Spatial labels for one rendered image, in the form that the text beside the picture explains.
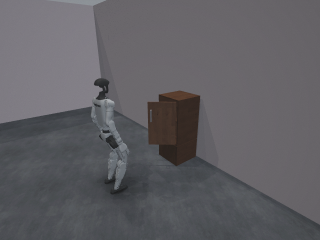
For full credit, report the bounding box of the robot left forearm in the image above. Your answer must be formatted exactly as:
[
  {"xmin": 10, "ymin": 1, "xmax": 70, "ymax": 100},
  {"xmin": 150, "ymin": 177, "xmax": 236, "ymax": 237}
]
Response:
[{"xmin": 92, "ymin": 119, "xmax": 103, "ymax": 132}]

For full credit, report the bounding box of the left robot upper arm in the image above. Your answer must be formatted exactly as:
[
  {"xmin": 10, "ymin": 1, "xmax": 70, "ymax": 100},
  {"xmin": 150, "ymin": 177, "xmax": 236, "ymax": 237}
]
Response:
[{"xmin": 91, "ymin": 97, "xmax": 97, "ymax": 120}]

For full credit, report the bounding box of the robot left shin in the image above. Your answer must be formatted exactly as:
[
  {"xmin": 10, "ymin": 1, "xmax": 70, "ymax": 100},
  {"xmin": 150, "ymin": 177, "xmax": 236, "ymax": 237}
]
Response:
[{"xmin": 108, "ymin": 154, "xmax": 119, "ymax": 179}]

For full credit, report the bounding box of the right robot thigh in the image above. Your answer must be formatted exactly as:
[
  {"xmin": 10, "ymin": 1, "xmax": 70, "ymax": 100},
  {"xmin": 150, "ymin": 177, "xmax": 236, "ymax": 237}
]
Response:
[{"xmin": 108, "ymin": 136, "xmax": 128, "ymax": 168}]

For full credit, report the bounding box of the robot right forearm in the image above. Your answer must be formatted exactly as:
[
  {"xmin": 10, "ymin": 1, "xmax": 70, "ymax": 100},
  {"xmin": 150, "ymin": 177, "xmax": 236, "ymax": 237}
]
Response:
[{"xmin": 108, "ymin": 120, "xmax": 123, "ymax": 145}]

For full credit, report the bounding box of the right robot hand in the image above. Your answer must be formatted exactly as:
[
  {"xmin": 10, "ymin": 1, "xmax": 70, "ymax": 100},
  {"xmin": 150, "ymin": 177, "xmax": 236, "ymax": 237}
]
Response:
[{"xmin": 118, "ymin": 143, "xmax": 130, "ymax": 159}]

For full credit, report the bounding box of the cupboard door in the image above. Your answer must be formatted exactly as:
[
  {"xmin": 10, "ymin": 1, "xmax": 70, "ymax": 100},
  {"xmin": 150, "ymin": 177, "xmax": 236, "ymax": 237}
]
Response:
[{"xmin": 147, "ymin": 101, "xmax": 176, "ymax": 145}]

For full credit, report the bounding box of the right robot upper arm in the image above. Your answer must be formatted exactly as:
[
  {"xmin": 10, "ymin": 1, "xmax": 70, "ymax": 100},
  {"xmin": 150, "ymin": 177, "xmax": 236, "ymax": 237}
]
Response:
[{"xmin": 105, "ymin": 99, "xmax": 115, "ymax": 127}]

